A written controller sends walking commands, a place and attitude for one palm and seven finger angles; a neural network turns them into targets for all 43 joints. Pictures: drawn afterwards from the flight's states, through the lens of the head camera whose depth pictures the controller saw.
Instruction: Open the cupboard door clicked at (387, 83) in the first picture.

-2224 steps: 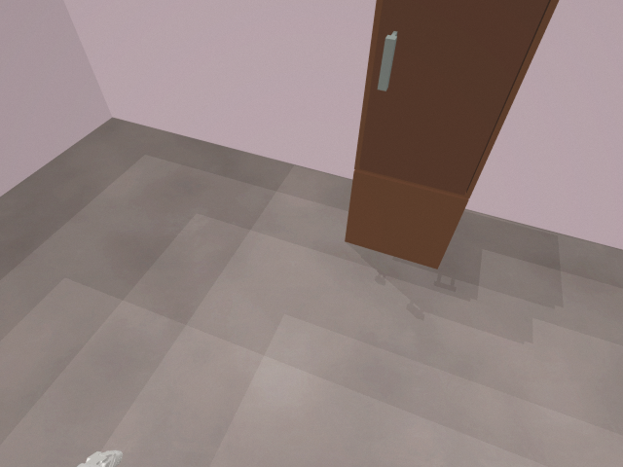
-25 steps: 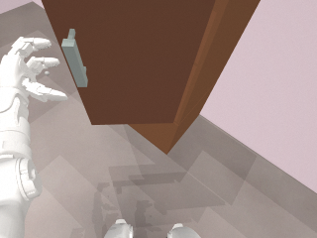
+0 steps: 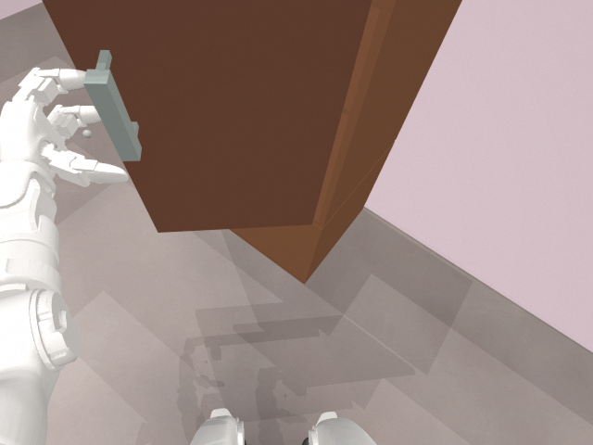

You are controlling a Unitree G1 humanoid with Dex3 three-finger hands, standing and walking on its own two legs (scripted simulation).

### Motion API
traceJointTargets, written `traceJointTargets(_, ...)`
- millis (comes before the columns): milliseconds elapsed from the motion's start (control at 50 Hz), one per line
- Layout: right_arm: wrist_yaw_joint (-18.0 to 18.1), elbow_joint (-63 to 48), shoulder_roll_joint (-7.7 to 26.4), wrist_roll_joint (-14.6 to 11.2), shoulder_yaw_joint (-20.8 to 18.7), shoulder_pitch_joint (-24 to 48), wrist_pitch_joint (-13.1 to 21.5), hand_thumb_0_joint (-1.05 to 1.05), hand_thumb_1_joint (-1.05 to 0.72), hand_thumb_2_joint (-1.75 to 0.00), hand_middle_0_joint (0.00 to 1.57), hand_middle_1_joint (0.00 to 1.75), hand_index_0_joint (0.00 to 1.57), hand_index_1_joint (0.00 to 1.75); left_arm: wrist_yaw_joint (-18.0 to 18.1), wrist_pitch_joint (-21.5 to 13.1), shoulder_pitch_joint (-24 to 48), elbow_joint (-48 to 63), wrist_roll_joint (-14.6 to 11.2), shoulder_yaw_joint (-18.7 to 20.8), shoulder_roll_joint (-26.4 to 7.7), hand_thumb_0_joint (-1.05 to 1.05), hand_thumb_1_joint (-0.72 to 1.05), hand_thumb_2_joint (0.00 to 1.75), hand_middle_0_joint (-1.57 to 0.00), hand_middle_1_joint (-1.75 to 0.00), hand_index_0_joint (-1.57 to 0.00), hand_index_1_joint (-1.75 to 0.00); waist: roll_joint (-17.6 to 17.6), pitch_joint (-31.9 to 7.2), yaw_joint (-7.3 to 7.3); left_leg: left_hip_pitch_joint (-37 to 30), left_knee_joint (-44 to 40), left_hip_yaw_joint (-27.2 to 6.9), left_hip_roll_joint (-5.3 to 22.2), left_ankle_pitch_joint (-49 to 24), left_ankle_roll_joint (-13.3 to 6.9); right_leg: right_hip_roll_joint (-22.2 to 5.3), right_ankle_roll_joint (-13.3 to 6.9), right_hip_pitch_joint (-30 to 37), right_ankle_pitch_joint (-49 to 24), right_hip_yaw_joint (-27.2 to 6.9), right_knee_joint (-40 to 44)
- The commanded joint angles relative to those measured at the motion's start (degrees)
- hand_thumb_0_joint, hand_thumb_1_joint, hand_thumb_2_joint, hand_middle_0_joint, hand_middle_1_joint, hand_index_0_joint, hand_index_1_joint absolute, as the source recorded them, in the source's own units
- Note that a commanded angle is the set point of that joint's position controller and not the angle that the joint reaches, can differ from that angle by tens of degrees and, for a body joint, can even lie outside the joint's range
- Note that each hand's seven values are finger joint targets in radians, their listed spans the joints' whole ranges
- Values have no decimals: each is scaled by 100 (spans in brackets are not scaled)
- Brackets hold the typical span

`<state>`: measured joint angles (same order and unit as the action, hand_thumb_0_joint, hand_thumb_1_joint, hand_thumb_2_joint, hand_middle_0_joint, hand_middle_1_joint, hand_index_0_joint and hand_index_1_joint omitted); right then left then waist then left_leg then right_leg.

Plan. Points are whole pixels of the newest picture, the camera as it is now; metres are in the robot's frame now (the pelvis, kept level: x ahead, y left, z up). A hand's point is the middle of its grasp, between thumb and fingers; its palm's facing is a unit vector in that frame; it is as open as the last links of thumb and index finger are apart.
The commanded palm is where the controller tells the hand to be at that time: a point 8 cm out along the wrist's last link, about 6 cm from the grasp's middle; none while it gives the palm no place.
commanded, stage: slide the fingers in behind the handle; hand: left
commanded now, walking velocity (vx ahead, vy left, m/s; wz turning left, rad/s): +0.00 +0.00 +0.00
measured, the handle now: (118, 108) +0.54 +0.21 +0.10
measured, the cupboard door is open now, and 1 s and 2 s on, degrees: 43 43 43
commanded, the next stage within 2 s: close the thumb around the handle in 1.26 s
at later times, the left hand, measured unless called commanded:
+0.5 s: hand (110, 136) +0.49 +0.21 +0.10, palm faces +0.05 -1.00 +0.01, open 14.0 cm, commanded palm +0.46 +0.25 +0.10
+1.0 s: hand (133, 135) +0.49 +0.18 +0.10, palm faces +0.06 -1.00 +0.01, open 14.0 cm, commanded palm +0.46 +0.23 +0.10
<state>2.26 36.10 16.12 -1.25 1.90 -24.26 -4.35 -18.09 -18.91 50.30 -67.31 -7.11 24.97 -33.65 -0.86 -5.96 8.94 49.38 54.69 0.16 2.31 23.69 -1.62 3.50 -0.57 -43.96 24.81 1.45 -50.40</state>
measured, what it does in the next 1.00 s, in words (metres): stands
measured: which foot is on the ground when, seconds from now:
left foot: down 0.00-1.00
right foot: down 0.00-1.00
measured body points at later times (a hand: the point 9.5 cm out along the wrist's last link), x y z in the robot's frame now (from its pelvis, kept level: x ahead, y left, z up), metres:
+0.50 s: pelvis +0.01 +0.00 +0.00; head +0.10 +0.02 +0.44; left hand +0.48 +0.26 +0.10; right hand +0.03 -0.27 -0.11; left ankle +0.02 +0.10 -0.68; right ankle -0.01 -0.12 -0.68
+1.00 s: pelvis +0.00 +0.00 +0.00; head +0.09 +0.01 +0.44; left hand +0.48 +0.24 +0.10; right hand +0.01 -0.27 -0.11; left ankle +0.02 +0.10 -0.68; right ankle -0.01 -0.12 -0.68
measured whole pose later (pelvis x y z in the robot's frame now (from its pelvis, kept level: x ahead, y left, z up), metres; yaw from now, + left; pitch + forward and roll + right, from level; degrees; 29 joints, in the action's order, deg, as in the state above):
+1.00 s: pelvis +0.00 +0.00 +0.00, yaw +0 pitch +17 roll -3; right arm 0.3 36.1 14.7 -0.7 1.2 -23.3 -3.8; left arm -9.8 -20.7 48.4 -64.5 -5.7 21.3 -24.8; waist -1.4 -7.0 8.3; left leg 47.5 54.5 0.8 2.1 24.1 -1.5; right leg 3.2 -0.7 -42.8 25.6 0.8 -51.3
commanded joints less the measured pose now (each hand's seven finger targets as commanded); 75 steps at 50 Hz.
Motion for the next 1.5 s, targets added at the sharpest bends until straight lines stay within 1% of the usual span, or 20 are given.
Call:
traceJointTargets(0,29,-393,1002,64,-397,-785,112,0,-90,-90,20,30,20,30,55,-494,2417,1617,-116,90,-1476,0,-50,30,-30,-120,-30,-120,-831,-2707,-66,-2646,-439,-313,-64,-2387,-46,66,-59,498,-2031,-20,547)
traceJointTargets(100,54,-412,1007,5,-371,-705,76,0,-90,-90,20,30,20,30,-2,-342,2306,1252,-177,48,-1439,0,-50,30,-30,-120,-30,-120,-559,-2155,4,-2092,-498,-205,-96,-1889,-96,40,-27,626,-1927,-90,655)
traceJointTargets(140,63,-420,1004,6,-371,-675,95,0,-90,-90,20,30,20,30,29,-378,2446,1368,-144,90,-1544,0,-50,30,-30,-120,-30,-120,-626,-2294,-4,-2126,-500,-221,-98,-1864,-93,28,-13,641,-1907,-116,635)
traceJointTargets(200,35,-412,938,16,-386,-662,128,0,-90,-90,20,30,20,30,74,-497,2498,1616,-176,-161,-1122,0,-50,30,-30,-120,-30,-120,-897,-2420,22,-2564,-448,-261,-74,-2228,-58,46,-55,426,-2025,-58,572)
traceJointTargets(320,-6,-421,955,15,-391,-640,121,0,-90,-90,20,30,20,30,176,-389,2152,1337,-156,-16,-1151,0,-50,30,-30,-120,-30,-120,-596,-2377,-92,-2359,-463,-248,-82,-2208,-51,32,-35,537,-2080,-40,538)
traceJointTargets(460,-40,-420,898,33,-406,-592,150,0,-90,-90,20,30,20,30,371,-476,2432,1574,-128,-238,-798,0,-50,30,-30,-120,-30,-120,-663,-2363,-13,-2457,-452,-249,-91,-2186,-44,32,-26,466,-2058,-47,553)
traceJointTargets(520,-44,-423,918,47,-412,-623,144,0,-90,-90,20,30,20,30,442,-524,2251,1590,-91,-18,-1009,0,-50,30,-30,-120,-30,-120,-591,-2542,-126,-2478,-450,-260,-90,-2367,-35,31,-43,615,-2213,-40,486)
traceJointTargets(560,-71,-438,879,43,-404,-575,142,0,-90,-90,20,30,20,30,455,-515,2337,1622,-68,-295,-680,0,-50,30,-30,-120,-30,-120,-653,-2437,-57,-2508,-466,-263,-96,-2263,-27,36,-39,495,-2093,-16,509)
traceJointTargets(600,-58,-412,912,51,-401,-627,130,0,-90,-90,20,30,20,30,497,-489,2308,1451,-83,-165,-819,0,-50,30,-30,-120,-30,-120,-460,-2280,-42,-2357,-469,-276,-95,-2181,-46,41,-47,537,-2060,-18,525)
traceJointTargets(640,-74,-422,873,44,-418,-569,142,0,-90,-90,20,30,20,30,518,-515,2475,1670,-55,-406,-544,0,-50,30,-30,-120,-30,-120,-798,-2435,-23,-2604,-472,-283,-89,-2227,-12,30,-50,369,-1994,-12,520)
traceJointTargets(720,-81,-358,897,56,-429,-619,158,0,-90,-90,20,30,20,30,603,-533,2471,1487,-79,-336,-537,0,-50,30,-30,-120,-30,-120,-446,-2362,19,-2469,-468,-295,-81,-2127,-31,43,-34,386,-1961,-15,530)
traceJointTargets(800,-109,-366,870,96,-438,-641,183,0,-90,-90,20,30,20,30,713,-582,2560,1662,-39,-417,-375,0,-50,30,-30,-120,-30,-120,-630,-2478,-19,-2626,-465,-329,-99,-2255,-14,44,-71,366,-1954,25,487)
traceJointTargets(820,-113,-359,892,96,-452,-654,180,0,-90,-90,20,30,20,30,752,-598,2396,1669,-15,-176,-638,0,-50,30,-30,-120,-30,-120,-642,-2707,-145,-2675,-459,-330,-83,-2393,8,39,-71,465,-2061,10,447)
traceJointTargets(860,-140,-371,851,94,-443,-631,178,0,-90,-90,20,30,20,30,784,-583,2347,1589,-16,-345,-376,0,-50,30,-30,-120,-30,-120,-524,-2521,-91,-2585,-468,-305,-91,-2315,4,47,-56,451,-2033,34,478)
traceJointTargets(900,-121,-377,894,95,-431,-657,153,0,-90,-90,20,30,20,30,831,-558,2264,1443,13,-136,-687,0,-50,30,-30,-120,-30,-120,-372,-2323,-94,-2275,-481,-249,-119,-2097,-39,37,-48,608,-2022,-24,517)
traceJointTargets(1000,-105,-425,879,84,-428,-628,153,0,-90,-90,20,30,20,30,816,-626,2396,1611,29,-153,-714,0,-50,30,-30,-120,-30,-120,-412,-2349,-78,-2263,-499,-226,-127,-1994,-50,33,-48,663,-2007,-63,536)
traceJointTargets(1100,-115,-411,844,70,-426,-614,178,0,-90,-90,20,30,20,30,713,-654,2334,1531,-47,-463,-286,0,-50,30,-30,-120,-30,-120,-451,-2297,-7,-2387,-513,-250,-128,-1999,-37,44,-49,528,-1941,-25,561)
traceJointTargets(1240,-74,-315,880,66,-416,-582,204,0,-90,-90,20,30,20,30,777,-586,2801,1425,3,-577,-307,0,-50,30,-30,-120,-30,-120,-494,-2107,110,-2312,-561,-329,-106,-1592,-34,16,-41,228,-1511,-23,604)
traceJointTargets(1340,-97,-296,885,95,-416,-604,242,0,-90,-90,20,30,20,30,874,-663,2759,1388,48,-463,-402,0,-50,30,-30,-120,-30,-120,-601,-2380,56,-2446,-493,-337,-112,-1786,-22,18,-52,234,-1593,-26,542)
traceJointTargets(1480,-97,-335,907,80,-428,-632,210,0,-90,-90,20,30,20,30,827,-609,2619,1368,49,-355,-550,0,-11,47,-33,-124,-33,-124,-504,-2479,10,-2351,-467,-288,-121,-1879,-33,21,-46,424,-1785,-44,534)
